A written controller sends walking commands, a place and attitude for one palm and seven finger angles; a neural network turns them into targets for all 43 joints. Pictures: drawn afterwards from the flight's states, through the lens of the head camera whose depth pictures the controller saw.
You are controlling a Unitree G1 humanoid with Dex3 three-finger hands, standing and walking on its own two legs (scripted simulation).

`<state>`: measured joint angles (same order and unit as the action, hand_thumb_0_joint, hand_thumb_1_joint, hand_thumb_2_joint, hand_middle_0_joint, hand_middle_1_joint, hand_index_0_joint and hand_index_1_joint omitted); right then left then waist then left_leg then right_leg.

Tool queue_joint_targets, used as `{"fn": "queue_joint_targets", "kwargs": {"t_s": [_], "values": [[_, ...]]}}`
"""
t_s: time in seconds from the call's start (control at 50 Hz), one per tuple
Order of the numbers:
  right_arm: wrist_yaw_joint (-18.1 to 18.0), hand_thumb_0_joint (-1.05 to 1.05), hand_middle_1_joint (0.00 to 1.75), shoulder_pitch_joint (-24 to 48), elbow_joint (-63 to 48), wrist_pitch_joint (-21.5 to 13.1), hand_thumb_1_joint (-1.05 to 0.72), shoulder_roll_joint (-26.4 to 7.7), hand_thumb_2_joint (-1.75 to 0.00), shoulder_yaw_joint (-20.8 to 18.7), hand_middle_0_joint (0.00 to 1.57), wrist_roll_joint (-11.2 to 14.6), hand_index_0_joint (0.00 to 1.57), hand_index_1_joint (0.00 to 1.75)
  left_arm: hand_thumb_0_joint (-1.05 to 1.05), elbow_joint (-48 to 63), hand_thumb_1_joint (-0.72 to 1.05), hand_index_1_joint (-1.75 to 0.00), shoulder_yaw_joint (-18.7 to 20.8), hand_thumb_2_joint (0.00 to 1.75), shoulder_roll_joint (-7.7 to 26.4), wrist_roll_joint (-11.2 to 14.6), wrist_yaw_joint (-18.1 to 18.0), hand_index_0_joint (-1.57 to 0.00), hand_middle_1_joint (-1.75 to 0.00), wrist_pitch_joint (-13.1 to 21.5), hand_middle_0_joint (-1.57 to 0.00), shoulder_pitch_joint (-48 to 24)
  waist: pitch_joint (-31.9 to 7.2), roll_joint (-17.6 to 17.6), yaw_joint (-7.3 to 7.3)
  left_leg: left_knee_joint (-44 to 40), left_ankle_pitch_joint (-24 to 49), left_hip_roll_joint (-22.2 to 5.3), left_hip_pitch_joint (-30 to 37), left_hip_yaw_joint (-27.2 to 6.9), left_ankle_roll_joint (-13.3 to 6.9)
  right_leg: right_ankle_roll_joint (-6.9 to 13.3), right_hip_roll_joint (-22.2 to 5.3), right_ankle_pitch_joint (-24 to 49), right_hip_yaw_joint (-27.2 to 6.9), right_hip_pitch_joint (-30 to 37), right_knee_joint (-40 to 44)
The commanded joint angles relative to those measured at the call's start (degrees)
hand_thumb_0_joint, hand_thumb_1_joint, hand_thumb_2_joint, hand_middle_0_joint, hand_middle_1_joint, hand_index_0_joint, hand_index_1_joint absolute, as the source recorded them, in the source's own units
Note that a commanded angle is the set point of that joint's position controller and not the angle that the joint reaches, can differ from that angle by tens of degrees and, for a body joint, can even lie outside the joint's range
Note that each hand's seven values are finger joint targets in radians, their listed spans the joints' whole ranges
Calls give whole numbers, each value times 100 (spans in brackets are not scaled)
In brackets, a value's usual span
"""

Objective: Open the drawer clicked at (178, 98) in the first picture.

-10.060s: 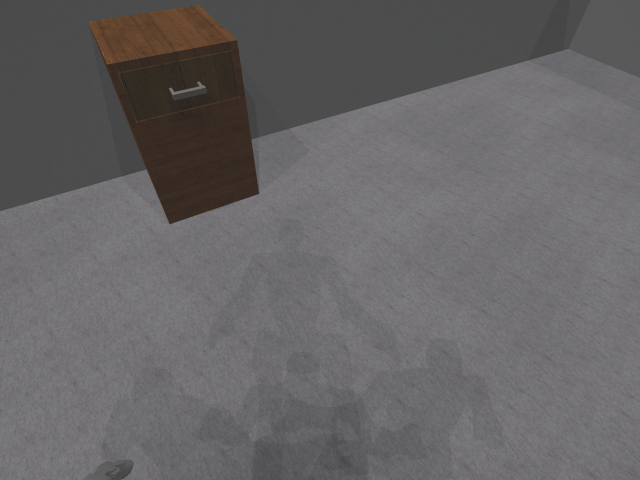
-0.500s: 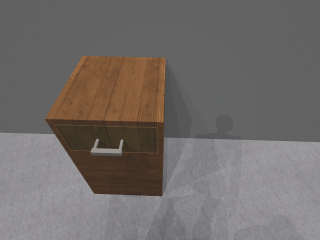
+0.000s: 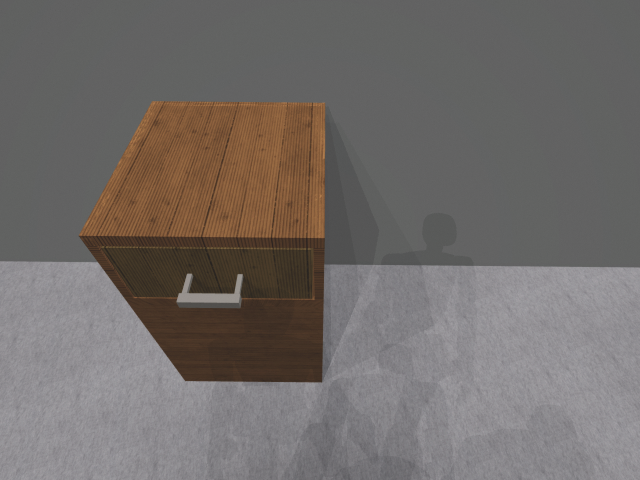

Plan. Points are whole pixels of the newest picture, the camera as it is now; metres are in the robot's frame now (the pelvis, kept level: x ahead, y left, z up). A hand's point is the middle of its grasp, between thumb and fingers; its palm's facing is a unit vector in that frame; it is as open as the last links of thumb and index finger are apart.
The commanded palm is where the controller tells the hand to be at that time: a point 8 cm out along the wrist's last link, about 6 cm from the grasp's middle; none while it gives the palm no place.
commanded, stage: look again from close up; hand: left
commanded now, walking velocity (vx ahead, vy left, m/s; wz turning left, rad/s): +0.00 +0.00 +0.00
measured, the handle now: (211, 290) +0.47 +0.24 -0.17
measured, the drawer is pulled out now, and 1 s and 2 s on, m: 0.00 0.00 0.00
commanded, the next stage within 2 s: raise the hand with hooked fingers in 0.38 s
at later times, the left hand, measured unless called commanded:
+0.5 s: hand out of the picture -0.04 +0.21 -0.17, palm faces +0.03 -0.98 -0.21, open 7.4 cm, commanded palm +0.06 +0.26 -0.07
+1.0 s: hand out of the picture +0.10 +0.24 -0.08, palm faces -0.16 -0.17 -0.97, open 9.1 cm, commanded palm +0.13 +0.26 +0.00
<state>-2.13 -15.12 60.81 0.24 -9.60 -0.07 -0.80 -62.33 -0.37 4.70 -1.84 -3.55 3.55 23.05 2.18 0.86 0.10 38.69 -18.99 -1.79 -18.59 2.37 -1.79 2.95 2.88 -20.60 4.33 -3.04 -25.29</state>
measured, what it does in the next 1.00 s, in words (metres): stands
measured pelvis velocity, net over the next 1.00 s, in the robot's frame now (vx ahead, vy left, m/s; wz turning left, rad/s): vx -0.02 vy -0.01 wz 0.02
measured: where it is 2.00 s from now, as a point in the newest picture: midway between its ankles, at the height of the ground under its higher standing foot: outside the picture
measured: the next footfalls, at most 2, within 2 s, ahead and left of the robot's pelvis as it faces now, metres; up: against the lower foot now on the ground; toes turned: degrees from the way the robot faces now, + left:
none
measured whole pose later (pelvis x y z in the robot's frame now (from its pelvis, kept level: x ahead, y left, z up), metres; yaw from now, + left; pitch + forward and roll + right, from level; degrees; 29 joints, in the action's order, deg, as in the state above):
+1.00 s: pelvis -0.02 -0.01 -0.04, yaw +1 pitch +10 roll +1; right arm 0.4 -3.7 27.6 3.7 -15.1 -1.5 -4.6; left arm -3.7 -2.2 21.1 -61.0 -24.2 4.6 30.9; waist -7.5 -2.3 6.7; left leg 46.9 -20.5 0.2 -36.4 2.5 -1.0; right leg 3.8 2.7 -25.9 1.0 -33.0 -48.9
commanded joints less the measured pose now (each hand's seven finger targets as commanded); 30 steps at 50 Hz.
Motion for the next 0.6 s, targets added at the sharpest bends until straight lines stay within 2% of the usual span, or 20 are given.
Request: {"fn": "queue_joint_targets", "kwargs": {"t_s": [0.0,0.02,0.04,0.06,0.08,0.12,0.16,0.2,0.22,0.24,0.28,0.34,0.44,0.46,0.48,0.5,0.52,0.54,0.56,0.58], "values": [[-3,0,30,-967,-285,-250,-90,-311,-90,-97,20,23,20,30,0,495,90,-30,170,90,1099,95,-54,-20,-30,72,-20,143,-963,-905,-405,-845,1313,247,566,81,-184,117,-1147,6989,-494,433,-1314],[-17,0,30,-1153,-214,-271,-90,-432,-90,-102,20,-15,20,30,0,561,90,-30,146,90,986,138,-35,-20,-30,8,-20,30,-1065,-308,-393,-860,2735,-98,1166,-217,-297,91,-951,5283,-435,-79,-1579],[-65,0,30,-1090,-266,-250,-90,-650,-90,-127,20,-41,20,30,0,598,90,-30,138,90,779,206,-18,-20,-30,-79,-20,48,-867,491,-276,-969,3921,-817,1406,-1167,-709,-41,-581,2596,-313,-927,-1698],[-64,0,30,-932,-329,-220,-90,-636,-90,-119,20,-22,20,30,0,622,90,-30,104,90,589,175,-12,-20,-30,-171,-20,102,-300,918,-130,-1466,4533,-1240,1026,-1444,-1054,-105,-318,-517,-282,-1311,-1838],[-47,0,30,-715,-360,-199,-90,-565,-90,-81,20,-34,20,30,0,646,90,-30,82,90,570,126,15,-20,-30,-236,-20,117,250,876,-1,-1624,4201,-1197,579,-1243,-1090,-120,-354,-1235,-352,-1461,-1742],[-43,0,30,-427,-464,-202,-90,-392,-90,7,20,-39,20,30,0,534,90,-30,82,90,624,113,61,-20,-30,-295,-20,187,623,1077,196,-1746,2987,-972,-83,-1142,-968,-119,-448,-914,-296,-1187,-1172],[0,0,30,-200,-566,-173,-90,-408,-90,21,20,-2,20,30,0,367,90,-30,102,90,717,62,73,-20,-30,-330,-20,539,383,455,368,-1733,822,-712,-733,-1139,-683,-44,-489,207,-415,-488,-444],[56,0,30,-289,-597,-127,-90,-376,-90,-8,20,8,20,30,0,433,90,-30,79,90,868,36,94,-20,-30,-303,-20,233,403,-162,159,-1822,-518,-326,-571,-955,-314,96,-725,-182,-892,-858,131],[74,0,30,-423,-552,-108,-90,-387,-90,-25,20,-17,20,30,0,534,90,-30,83,90,944,48,116,-20,-30,-325,-20,-18,567,-44,53,-2045,-1085,-277,-586,-1048,-266,121,-747,-693,-902,-1179,172],[85,0,30,-462,-543,-81,-90,-472,-90,-57,20,-39,20,30,0,616,90,-30,109,90,990,40,122,-20,-30,-339,-20,-141,802,-200,30,-2111,-1342,-302,-649,-1151,-256,115,-679,-956,-879,-1447,135],[101,0,30,-574,-499,-81,-90,-567,-90,-68,20,-47,20,30,0,665,90,-30,107,90,945,30,116,-20,-30,-351,-20,-136,865,-308,31,-2289,-1390,-392,-617,-1273,-304,54,-571,-757,-760,-1487,36],[106,0,30,-618,-466,-108,-90,-589,-90,-45,20,-40,20,30,0,661,90,-30,96,90,886,26,117,-20,-30,-358,-20,52,654,37,118,-2659,-1633,-545,-684,-1449,-375,-9,-465,-327,-559,-1186,-203],[109,0,30,-616,-426,-112,-90,-584,-90,-42,20,-21,20,30,0,564,90,-30,89,90,856,28,133,-20,-30,-311,-20,262,329,99,120,-2621,-1465,-478,-418,-1338,-334,-24,-518,-265,-656,-1107,-27],[114,0,30,233,-883,-93,-90,-758,-90,-79,20,25,20,30,0,400,90,-30,48,90,1049,0,-56,-20,-30,-212,-20,558,968,-922,373,-1090,-238,-163,-895,-402,20,-112,-783,820,-691,-1119,371],[-154,0,30,29,-2873,-1105,-90,-1549,-90,-85,20,405,20,30,0,8943,88,-32,229,89,3159,-1042,-193,-20,-32,863,-20,-4080,-2140,940,-655,-1529,734,173,1481,-427,-210,42,-193,712,-961,-1469,-359],[-390,0,30,296,-2330,-1690,-90,-1191,-90,122,20,322,20,30,0,7742,85,-33,425,88,2941,-1079,-670,-20,-33,536,-20,-1565,-2272,1929,39,-1666,188,-139,1922,-672,50,96,-195,96,-310,-1837,-928],[-464,0,30,323,-1985,-1914,-90,-1202,-90,32,20,406,20,30,0,7739,83,-34,201,87,2531,-729,-1001,-21,-34,201,-21,-1219,-1965,1684,-67,-1951,-714,-213,1211,-866,320,13,-152,-319,-70,-2065,-1202],[-471,0,30,344,-1765,-1902,-90,-819,-90,21,20,563,20,30,0,5925,81,-36,-565,86,1000,-868,-1053,-21,-36,-441,-21,687,-1044,942,-78,-1957,-1150,-220,705,-862,189,-58,-150,-379,-50,-2561,-1283],[-457,0,30,404,-2268,-1891,-90,-1045,-90,-22,20,500,20,30,0,7348,78,-37,-737,85,1124,-874,-1083,-21,-37,-300,-21,-432,-598,846,-194,-1791,-1350,-91,270,-919,128,-86,-191,-177,-79,-2400,-1136],[-473,0,30,559,-2272,-1889,-90,-1143,-90,-93,20,439,20,30,0,6967,76,-39,-535,84,1431,-1398,-1246,-21,-39,-306,-21,-206,-529,529,-226,-1546,-1469,-86,76,-952,53,-81,-162,-322,-228,-2631,-978]]}}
